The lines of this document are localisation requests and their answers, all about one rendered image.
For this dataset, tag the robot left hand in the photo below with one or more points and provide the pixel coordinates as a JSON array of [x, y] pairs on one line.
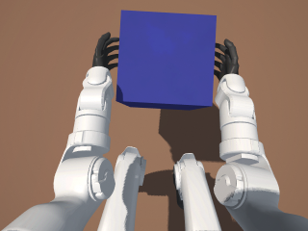
[[100, 57]]

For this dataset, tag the right robot shin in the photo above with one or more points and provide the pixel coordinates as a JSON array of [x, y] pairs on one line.
[[189, 156]]

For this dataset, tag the carton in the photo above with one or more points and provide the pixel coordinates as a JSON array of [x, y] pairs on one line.
[[166, 60]]

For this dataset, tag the robot right upper arm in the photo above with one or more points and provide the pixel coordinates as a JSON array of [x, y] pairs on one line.
[[251, 196]]

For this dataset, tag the robot right hand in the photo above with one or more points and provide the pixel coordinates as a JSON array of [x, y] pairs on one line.
[[229, 60]]

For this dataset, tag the robot right thigh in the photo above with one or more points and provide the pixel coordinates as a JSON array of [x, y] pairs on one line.
[[199, 210]]

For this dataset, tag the robot left upper arm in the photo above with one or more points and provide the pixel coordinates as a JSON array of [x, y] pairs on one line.
[[80, 186]]

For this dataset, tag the left robot forearm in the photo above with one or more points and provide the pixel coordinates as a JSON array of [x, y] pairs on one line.
[[90, 135]]

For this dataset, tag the right robot forearm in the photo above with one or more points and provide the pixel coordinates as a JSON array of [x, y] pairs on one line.
[[237, 124]]

